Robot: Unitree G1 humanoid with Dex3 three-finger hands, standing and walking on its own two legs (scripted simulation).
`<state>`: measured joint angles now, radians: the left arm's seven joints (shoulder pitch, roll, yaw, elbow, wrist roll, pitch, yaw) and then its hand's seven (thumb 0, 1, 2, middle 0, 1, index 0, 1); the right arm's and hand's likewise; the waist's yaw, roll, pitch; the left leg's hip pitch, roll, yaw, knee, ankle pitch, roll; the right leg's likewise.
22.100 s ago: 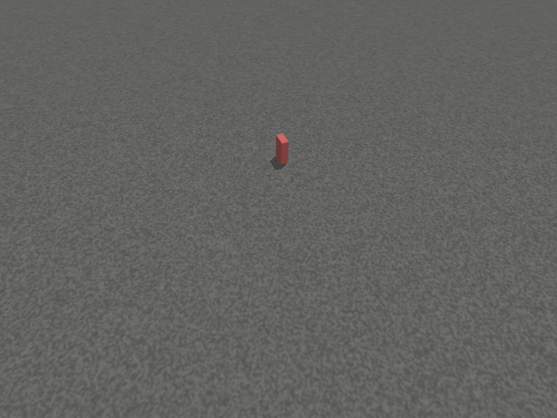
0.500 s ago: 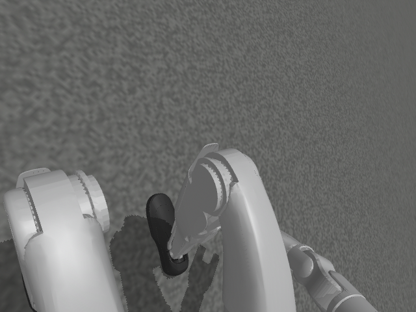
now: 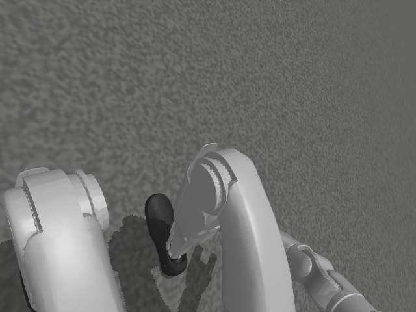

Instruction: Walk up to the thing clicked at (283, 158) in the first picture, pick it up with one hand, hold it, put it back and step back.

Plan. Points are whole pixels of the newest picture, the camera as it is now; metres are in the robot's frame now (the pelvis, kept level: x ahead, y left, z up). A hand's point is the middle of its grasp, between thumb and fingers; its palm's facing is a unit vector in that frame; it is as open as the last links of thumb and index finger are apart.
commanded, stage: loosen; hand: left
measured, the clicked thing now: out of the picture +0.41 +0.30 -0.21
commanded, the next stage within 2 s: open in 0.02 s
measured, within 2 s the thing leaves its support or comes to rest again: rests again in 0.56 s
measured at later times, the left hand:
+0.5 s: hand out of the picture +0.40 +0.31 -0.19, palm faces +0.52 -0.86 +0.02, open 13.0 cm
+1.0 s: hand out of the picture +0.40 +0.35 -0.17, palm faces +0.55 -0.83 +0.00, open 16.1 cm
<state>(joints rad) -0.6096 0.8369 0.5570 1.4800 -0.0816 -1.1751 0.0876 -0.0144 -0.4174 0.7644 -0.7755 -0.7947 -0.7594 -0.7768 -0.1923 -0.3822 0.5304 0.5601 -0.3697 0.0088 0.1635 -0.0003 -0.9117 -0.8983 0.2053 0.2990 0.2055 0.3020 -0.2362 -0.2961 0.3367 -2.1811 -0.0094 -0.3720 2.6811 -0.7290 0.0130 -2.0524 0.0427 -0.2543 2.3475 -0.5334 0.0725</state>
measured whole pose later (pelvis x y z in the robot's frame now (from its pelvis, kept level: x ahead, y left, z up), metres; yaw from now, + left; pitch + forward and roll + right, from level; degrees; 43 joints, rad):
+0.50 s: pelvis +0.00 +0.00 +0.00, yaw +0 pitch +10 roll -20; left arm -0.62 0.85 0.55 1.49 -0.09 -1.17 0.08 -0.01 -0.39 0.41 -0.63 -0.50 -0.61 -0.52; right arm -0.19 -0.38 0.53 0.55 -0.37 0.01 0.16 0.00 -0.91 -0.90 0.21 0.30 0.21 0.30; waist -0.24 -0.30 0.33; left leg -2.18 -0.01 -0.37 2.68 -0.73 0.02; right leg -2.05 0.04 -0.25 2.35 -0.53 0.07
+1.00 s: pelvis +0.00 +0.00 +0.00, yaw +0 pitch +10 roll -19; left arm -0.58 0.86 0.64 1.34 -0.07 -1.12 0.04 -0.02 -0.52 0.21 -0.30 -0.24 -0.29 -0.25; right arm -0.16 -0.38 0.51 0.54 -0.36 0.03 0.16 0.00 -0.90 -0.90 0.21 0.30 0.21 0.30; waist -0.21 -0.29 0.33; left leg -2.17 -0.01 -0.37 2.68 -0.72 0.01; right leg -2.05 0.04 -0.25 2.35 -0.53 0.06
